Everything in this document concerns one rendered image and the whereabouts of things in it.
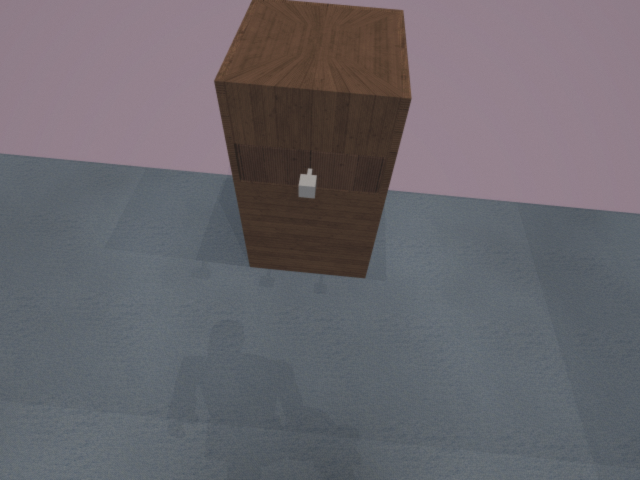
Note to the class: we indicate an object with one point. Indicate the cabinet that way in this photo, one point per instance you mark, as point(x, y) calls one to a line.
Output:
point(320, 77)

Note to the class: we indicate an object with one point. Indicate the handle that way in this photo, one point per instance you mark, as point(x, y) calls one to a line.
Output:
point(307, 185)

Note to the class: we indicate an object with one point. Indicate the drawer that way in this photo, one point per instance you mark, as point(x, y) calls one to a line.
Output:
point(333, 170)

